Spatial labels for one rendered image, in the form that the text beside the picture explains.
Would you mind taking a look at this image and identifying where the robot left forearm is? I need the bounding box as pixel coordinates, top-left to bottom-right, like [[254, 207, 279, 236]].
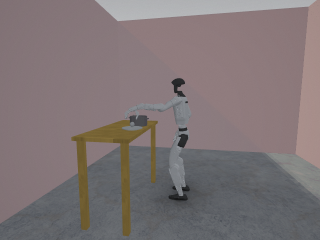
[[136, 103, 164, 111]]

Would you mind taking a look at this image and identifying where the robot right upper arm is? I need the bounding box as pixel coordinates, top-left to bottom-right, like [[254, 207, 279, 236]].
[[188, 106, 192, 118]]

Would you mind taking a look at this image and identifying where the robot left hand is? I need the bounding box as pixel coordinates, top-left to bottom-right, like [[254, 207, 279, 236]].
[[124, 106, 140, 120]]

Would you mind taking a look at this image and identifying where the pot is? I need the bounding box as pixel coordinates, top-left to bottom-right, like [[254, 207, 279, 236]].
[[129, 115, 149, 127]]

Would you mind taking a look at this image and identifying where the robot right hand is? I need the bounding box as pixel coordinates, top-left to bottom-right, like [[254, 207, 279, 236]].
[[173, 130, 179, 142]]

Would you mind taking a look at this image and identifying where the right robot foot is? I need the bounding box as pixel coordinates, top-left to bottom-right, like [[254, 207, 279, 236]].
[[172, 185, 190, 192]]

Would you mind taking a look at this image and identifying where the robot left upper arm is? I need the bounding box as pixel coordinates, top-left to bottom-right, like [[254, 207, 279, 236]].
[[157, 96, 183, 112]]

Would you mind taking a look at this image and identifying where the lid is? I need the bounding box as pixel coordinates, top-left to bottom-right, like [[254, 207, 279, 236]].
[[121, 126, 143, 131]]

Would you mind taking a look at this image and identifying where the table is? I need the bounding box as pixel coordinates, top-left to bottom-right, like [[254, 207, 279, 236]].
[[71, 120, 158, 236]]

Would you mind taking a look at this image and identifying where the left robot thigh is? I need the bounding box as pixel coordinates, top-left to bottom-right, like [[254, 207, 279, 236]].
[[169, 135, 187, 171]]

